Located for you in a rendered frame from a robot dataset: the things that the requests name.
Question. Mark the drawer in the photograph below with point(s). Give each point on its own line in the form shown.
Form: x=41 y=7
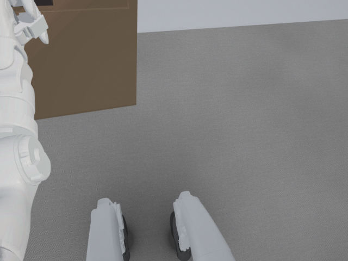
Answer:
x=79 y=4

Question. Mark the left robot hand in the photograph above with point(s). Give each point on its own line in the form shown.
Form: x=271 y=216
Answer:
x=25 y=26

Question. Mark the right robot shin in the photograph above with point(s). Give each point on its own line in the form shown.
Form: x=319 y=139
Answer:
x=182 y=233

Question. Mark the left robot upper arm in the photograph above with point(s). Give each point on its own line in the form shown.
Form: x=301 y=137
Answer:
x=23 y=165

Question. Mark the robot left forearm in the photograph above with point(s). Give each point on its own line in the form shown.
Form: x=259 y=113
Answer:
x=17 y=97

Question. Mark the cabinet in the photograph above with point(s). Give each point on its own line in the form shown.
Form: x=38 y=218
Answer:
x=89 y=63

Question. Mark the robot left thigh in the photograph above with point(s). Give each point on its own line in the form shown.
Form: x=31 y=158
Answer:
x=104 y=240

